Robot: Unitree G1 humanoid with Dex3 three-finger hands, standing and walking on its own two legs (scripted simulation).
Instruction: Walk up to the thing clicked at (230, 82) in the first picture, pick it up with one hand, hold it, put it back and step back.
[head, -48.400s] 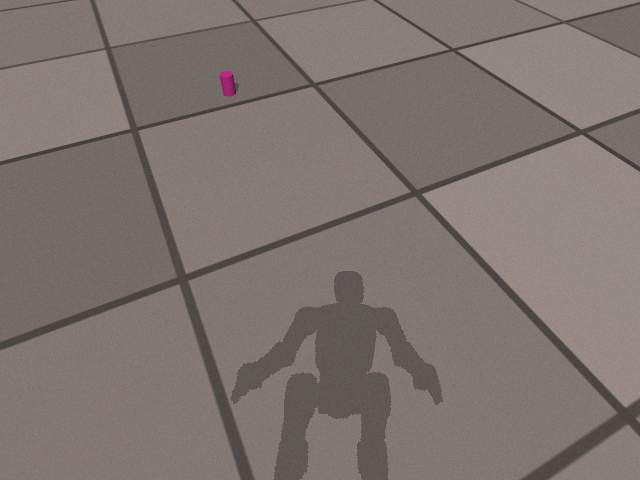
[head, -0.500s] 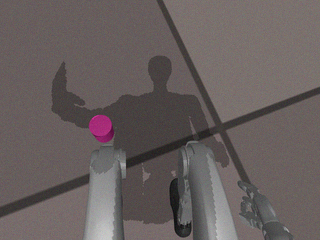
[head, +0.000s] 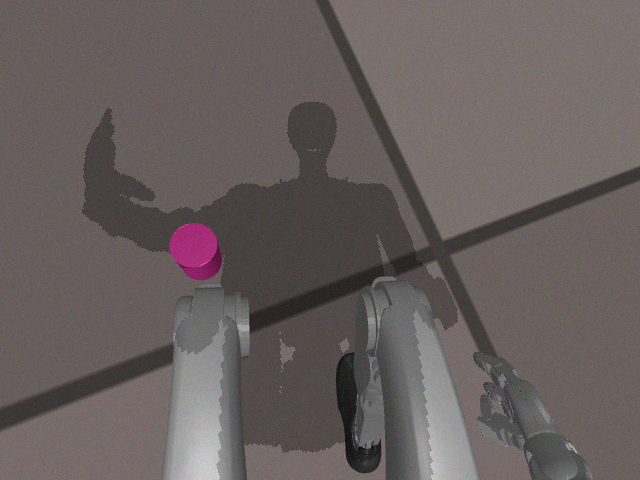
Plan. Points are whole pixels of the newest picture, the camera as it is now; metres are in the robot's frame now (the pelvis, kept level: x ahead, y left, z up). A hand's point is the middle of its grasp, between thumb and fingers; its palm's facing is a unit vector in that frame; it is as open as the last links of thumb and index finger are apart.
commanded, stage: approach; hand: left
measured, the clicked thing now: (198, 253) +0.42 +0.18 -0.31
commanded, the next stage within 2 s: close in in 0.62 s
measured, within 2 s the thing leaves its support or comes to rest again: leaves its support in 1.94 s
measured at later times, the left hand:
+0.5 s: hand (43, 238) +0.39 +0.33 -0.11, palm faces +0.05 -1.00 +0.02, open 17.5 cm
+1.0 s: hand (145, 257) +0.40 +0.25 -0.25, palm faces +0.04 -1.00 +0.06, open 17.0 cm
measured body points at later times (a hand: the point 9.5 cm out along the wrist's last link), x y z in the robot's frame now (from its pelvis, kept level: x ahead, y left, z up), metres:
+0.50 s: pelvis -0.01 +0.00 -0.04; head +0.20 +0.10 +0.35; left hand +0.38 +0.39 -0.11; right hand +0.16 -0.27 -0.12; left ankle +0.08 +0.13 -0.34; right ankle +0.11 -0.13 -0.34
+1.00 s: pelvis -0.01 +0.02 -0.09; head +0.22 +0.17 +0.26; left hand +0.39 +0.30 -0.25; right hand +0.17 -0.24 -0.13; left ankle +0.08 +0.13 -0.34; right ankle +0.11 -0.13 -0.34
